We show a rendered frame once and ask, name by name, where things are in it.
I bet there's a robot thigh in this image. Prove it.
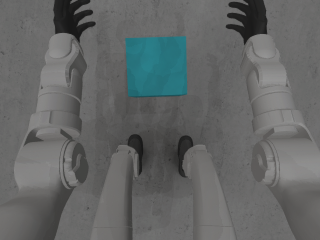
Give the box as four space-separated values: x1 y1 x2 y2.
184 150 237 240
90 150 139 240

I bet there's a left robot upper arm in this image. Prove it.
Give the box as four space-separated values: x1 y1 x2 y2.
0 139 89 240

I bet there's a carton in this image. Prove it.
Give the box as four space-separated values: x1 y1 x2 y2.
125 36 188 98

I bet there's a right robot upper arm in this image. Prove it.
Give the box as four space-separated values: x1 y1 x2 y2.
250 138 320 240

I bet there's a robot right hand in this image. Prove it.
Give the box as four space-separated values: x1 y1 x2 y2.
226 0 268 45

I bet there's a robot left forearm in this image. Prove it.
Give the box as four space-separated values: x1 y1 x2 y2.
14 33 87 185

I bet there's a robot right thigh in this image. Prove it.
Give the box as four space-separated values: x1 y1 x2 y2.
184 150 237 240

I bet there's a robot left hand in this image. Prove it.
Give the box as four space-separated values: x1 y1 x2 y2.
53 0 96 43

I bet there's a robot right forearm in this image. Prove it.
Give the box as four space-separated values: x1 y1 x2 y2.
240 34 320 152

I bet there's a robot left thigh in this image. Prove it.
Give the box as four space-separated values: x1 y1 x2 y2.
90 150 139 240

